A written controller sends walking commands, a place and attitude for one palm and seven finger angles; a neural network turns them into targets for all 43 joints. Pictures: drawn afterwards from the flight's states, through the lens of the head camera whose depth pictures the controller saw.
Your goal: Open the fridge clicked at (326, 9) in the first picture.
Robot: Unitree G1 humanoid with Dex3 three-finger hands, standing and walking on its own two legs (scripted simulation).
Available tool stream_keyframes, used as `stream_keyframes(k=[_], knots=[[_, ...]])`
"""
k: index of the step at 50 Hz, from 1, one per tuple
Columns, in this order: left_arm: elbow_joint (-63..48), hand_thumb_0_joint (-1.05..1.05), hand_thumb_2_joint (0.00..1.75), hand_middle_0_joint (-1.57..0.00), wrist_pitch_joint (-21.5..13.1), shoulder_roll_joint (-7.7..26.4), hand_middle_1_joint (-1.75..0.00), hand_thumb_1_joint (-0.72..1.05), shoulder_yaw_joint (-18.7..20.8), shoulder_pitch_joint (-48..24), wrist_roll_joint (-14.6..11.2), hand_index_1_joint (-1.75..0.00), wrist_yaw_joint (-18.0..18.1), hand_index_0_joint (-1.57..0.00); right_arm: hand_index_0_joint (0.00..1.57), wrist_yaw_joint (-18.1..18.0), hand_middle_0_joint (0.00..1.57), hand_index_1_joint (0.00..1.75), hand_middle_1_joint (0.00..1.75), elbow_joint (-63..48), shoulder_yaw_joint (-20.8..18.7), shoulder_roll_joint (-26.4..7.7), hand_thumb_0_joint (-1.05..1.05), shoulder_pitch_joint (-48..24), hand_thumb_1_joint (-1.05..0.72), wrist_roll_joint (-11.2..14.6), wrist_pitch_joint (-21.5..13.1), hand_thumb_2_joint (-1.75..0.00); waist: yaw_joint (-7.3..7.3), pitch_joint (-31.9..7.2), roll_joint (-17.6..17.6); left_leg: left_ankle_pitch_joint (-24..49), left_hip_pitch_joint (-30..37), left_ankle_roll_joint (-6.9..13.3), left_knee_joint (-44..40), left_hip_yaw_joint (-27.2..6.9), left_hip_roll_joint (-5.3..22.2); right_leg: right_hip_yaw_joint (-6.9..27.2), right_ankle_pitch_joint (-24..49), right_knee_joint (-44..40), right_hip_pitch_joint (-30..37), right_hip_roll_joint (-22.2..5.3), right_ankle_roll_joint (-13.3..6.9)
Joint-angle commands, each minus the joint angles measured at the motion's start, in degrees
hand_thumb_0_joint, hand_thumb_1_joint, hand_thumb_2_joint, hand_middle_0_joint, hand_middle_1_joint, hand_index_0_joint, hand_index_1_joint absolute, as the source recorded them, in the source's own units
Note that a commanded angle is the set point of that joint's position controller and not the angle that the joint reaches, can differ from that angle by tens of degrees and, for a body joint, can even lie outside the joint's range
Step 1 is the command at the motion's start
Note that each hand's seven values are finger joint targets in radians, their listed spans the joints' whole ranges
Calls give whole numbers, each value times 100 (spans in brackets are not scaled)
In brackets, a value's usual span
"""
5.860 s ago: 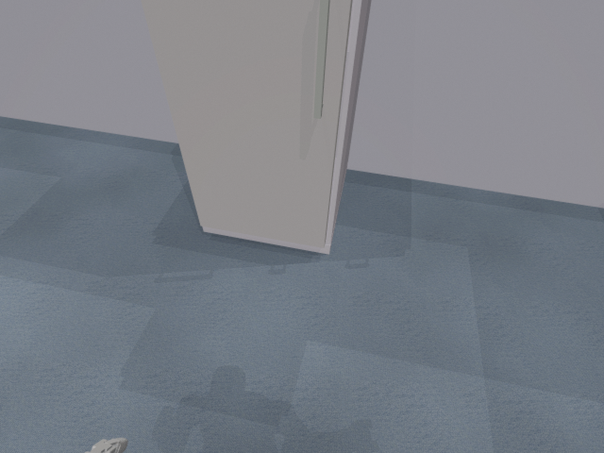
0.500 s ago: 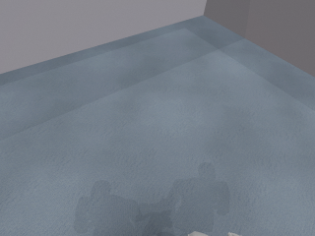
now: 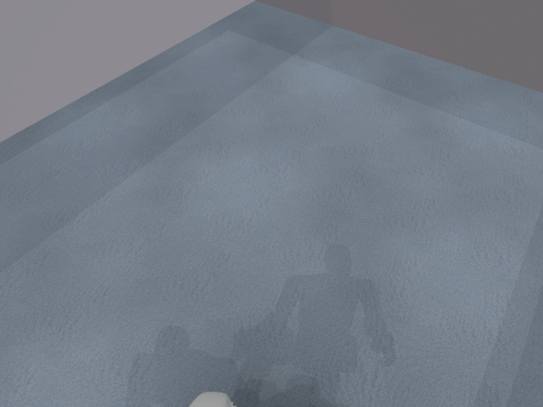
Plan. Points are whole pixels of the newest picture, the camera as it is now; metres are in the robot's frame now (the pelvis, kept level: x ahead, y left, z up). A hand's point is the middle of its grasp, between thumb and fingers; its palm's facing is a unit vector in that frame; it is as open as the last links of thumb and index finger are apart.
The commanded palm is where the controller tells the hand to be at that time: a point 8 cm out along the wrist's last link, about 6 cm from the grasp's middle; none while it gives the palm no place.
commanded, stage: turn to face it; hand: right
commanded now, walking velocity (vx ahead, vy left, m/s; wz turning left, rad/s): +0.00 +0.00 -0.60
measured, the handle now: out of the picture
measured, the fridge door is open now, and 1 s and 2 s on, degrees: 0 0 0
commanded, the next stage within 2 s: none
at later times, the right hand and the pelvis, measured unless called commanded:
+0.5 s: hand out of the picture -0.03 -0.16 -0.16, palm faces +0.33 +0.91 -0.24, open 7.4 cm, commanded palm none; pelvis -0.04 +0.04 +0.00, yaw -20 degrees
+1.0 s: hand out of the picture -0.06 -0.26 -0.16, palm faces +0.57 +0.78 -0.25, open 7.4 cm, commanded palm none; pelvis -0.05 -0.01 +0.00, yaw -36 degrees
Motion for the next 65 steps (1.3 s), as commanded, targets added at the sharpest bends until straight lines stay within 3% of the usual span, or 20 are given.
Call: stream_keyframes(k=[1, 6, 7, 8, 9, 11, 14, 23, 28, 29, 30, 31, 38, 49, 54, 56, 57, 58, 59, 65], knots=[[-345, 0, 90, -20, -43, 1265, -30, 90, 385, 246, 11, -30, 45, -20, 20, -16, 20, 30, 30, -629, 0, -181, 0, -166, -90, 39, -212, -90, 118, -1035, -874, -166, -135, 22, -678, 17, -162, 2011, 862, -740, 1199, -1403, -690], [-574, 0, 90, -20, 69, 1265, -30, 90, 443, -284, 2, -30, -21, -20, 20, -51, 20, 30, 30, -483, -57, -380, 0, 632, -90, 67, -208, -90, -275, -886, -915, 628, 1669, 208, -2535, 243, -351, 2029, -437, -786, -235, -873, -239], [-636, 0, 90, -20, 93, 1104, -30, 90, 422, -393, -31, -30, -43, -20, 20, -77, 20, 30, 30, -449, -107, -623, 0, 926, -90, 29, -250, -90, -450, -844, -451, 786, 2420, 334, -3449, -70, 44, 1751, -964, -253, -973, -556, 33], [-733, 0, 90, -20, 111, 625, -30, 90, 370, -229, -73, -30, -56, -20, 20, -126, 20, 30, 30, -542, -219, -1188, 0, 914, -90, -93, -309, -90, -460, -756, 1386, -435, 2802, 857, -4423, -1814, 1711, 614, -1911, 1451, -2063, 221, 526], [-800, 0, 90, -20, 95, 789, -30, 90, 403, -407, 12, -30, -41, -20, 20, -140, 20, 30, 30, -734, -149, -1337, 0, 447, -90, -57, -262, -90, -415, -316, 1724, -539, 1539, 1216, -4608, -2427, 2611, 187, -2300, 2832, -2121, 244, 620], [-642, 0, 90, -20, 201, 877, -30, 90, 428, -174, 55, -30, -131, -20, 20, -131, 20, 30, 30, -976, -69, -937, 0, -459, -90, -31, -324, -90, 67, -22, 1186, -152, 467, 1031, -4474, -1288, 1905, 240, -1619, 3955, -1556, -76, 567], [-454, 0, 90, -20, 207, 817, -30, 90, 381, 56, 27, -30, -191, -20, 20, -85, 20, 30, 30, -957, 62, -570, 0, -469, -90, -29, -393, -90, 164, 206, 1138, 1439, 725, 882, -3904, -131, 1333, -147, -1019, 4454, -1570, -259, 726], [-780, 0, 90, -20, 147, 671, -30, 90, 220, -940, -45, -30, -214, -20, 20, -57, 20, 30, 30, -673, -26, -986, 0, 590, -90, -110, -359, -90, -439, -260, 1363, 3120, 1882, 1130, -3251, 322, 1755, -723, -1663, 2338, -978, -373, 806], [-681, 0, 90, -20, 1, 847, -30, 90, 216, -309, -69, -30, -181, -20, 20, -26, 20, 30, 30, -639, -103, -1100, 0, 460, -90, -49, -295, -90, -148, -897, 1178, 3581, 1844, 665, -1990, 931, 1651, -926, -592, 102, 536, -240, 604], [-577, 0, 90, -20, -64, 1250, -30, 90, 319, 120, -48, -30, -171, -20, 20, -4, 20, 30, 30, -719, -81, -951, 0, 481, -90, 2, -270, -90, 93, -1274, 291, 2724, 951, 331, -932, 1142, 1396, -297, 671, -369, 1743, -706, 400], [-529, 0, 90, -20, -119, 1968, -30, 90, 503, 534, -34, -30, -116, -20, 20, 49, 20, 30, 30, -987, 14, -496, 0, 292, -90, 40, -266, -90, 358, -1371, -1724, -926, -1000, -165, 403, 1161, 523, 1882, 3399, -356, 2738, -2399, -355], [-356, 0, 90, -20, -72, 2066, -30, 90, 515, 867, -91, -30, -78, -20, 20, 10, 20, 30, 30, -1081, 56, -505, 0, -18, -90, -18, -199, -90, 449, -1517, -1429, -1417, -1178, -102, 1029, 474, 486, 1828, 4359, -194, 2632, -2710, -842], [-610, 0, 90, -20, -163, 1353, -30, 90, 262, -187, -43, -30, 71, -20, 20, 75, 20, 30, 30, -712, -18, -553, 0, 10, -90, -14, -177, -90, -44, -762, -574, 249, -917, -178, 1325, 118, 357, 862, 2981, -447, 1573, -1443, -469], [-519, 0, 90, -20, -91, 1384, -30, 90, 345, 161, 9, -30, 53, -20, 20, -3, 20, 30, 30, -1085, 52, -462, 0, -657, -90, 29, -203, -90, 124, -687, -629, -42, -555, -169, -324, -48, 25, 1955, 2437, -388, 1540, -1363, -738], [-574, 0, 90, -20, -61, 1364, -30, 90, 375, -60, -18, -30, 43, -20, 20, -42, 20, 30, 30, -1063, 65, -473, 0, -201, -90, 89, -303, -90, -117, -903, -757, 653, 881, -24, -2139, 68, -249, 2136, 2790, 109, 925, -1056, -490], [-607, 0, 90, -20, -79, 1043, -30, 90, 340, 15, -115, -30, -5, -20, 20, -82, 20, 30, 30, -957, -12, -871, 0, 221, -90, 45, -424, -90, -295, -1189, 180, 1937, 2665, 180, -3517, -541, 614, 1643, 866, 906, -323, -503, 109], [-738, 0, 90, -20, -79, 663, -30, 90, 274, 129, -131, -30, -14, -20, 20, -137, 20, 30, 30, -981, -119, -1413, 0, 312, -90, -42, -465, -90, -323, -1227, 1859, 3166, 3325, 849, -3608, -2121, 2287, 470, -2218, 2268, -1547, 343, 596], [-765, 0, 90, -20, -20, 953, -30, 90, 354, 52, -60, -30, 8, -20, 20, -131, 20, 30, 30, -992, -75, -1392, 0, 413, -90, -14, -412, -90, -336, -1098, 1411, 3375, 2413, 1329, -3556, -2001, 2753, 345, -2783, 3398, -1385, 180, 599], [-687, 0, 90, -20, 44, 908, -30, 90, 366, 41, -22, -30, -34, -20, 20, -125, 20, 30, 30, -1066, 4, -1125, 0, 98, -90, -12, -394, -90, -166, -679, 746, 2968, 1888, 1319, -3598, -1361, 2325, 399, -2305, 3992, -1360, 48, 609], [-447, 0, 90, -20, 196, 804, -30, 90, 316, -30, -23, -30, -187, -20, 20, -71, 20, 30, 30, -1051, 100, -698, 0, -114, -90, -28, -425, -90, -37, -122, 1199, 2701, 1446, 953, -3581, 169, 1478, -165, -1213, 4341, -1372, -332, 811]])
